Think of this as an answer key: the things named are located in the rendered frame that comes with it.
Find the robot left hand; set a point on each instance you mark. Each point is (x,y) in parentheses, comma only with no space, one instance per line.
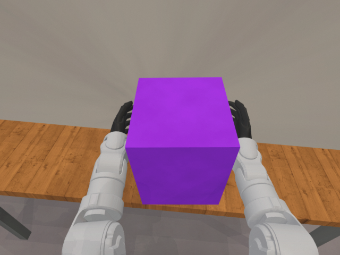
(120,121)

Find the table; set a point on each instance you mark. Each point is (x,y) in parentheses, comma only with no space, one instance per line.
(55,162)

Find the right robot upper arm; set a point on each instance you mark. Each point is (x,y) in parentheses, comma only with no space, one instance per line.
(280,239)

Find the left robot upper arm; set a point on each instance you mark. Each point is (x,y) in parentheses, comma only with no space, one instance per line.
(95,238)

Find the robot right hand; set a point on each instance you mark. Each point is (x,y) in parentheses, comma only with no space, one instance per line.
(241,120)

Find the carton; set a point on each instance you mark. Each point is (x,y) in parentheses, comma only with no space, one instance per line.
(182,142)

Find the right robot forearm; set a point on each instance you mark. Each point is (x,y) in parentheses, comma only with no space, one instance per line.
(257,192)

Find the left robot forearm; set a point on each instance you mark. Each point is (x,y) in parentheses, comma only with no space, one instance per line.
(104,197)

